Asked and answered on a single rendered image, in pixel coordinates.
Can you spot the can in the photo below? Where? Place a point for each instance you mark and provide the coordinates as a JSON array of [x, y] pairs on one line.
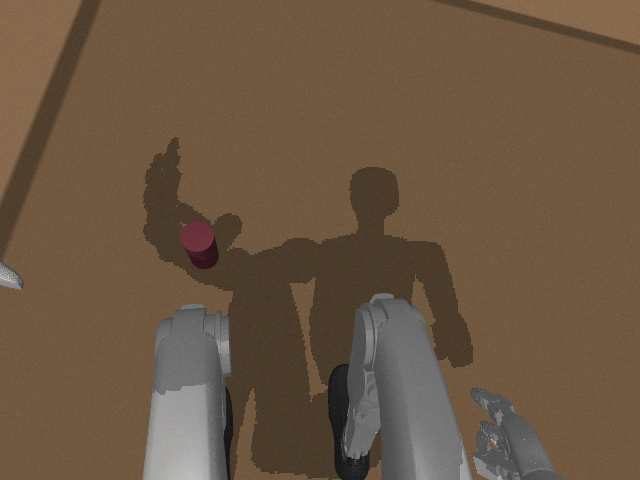
[[198, 239]]

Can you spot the right robot hand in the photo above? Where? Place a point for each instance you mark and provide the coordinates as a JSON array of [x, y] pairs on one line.
[[520, 449]]

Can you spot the right robot foot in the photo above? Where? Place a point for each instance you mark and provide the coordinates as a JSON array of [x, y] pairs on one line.
[[338, 403]]

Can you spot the left robot hand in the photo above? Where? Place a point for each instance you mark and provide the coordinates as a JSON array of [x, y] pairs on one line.
[[10, 278]]

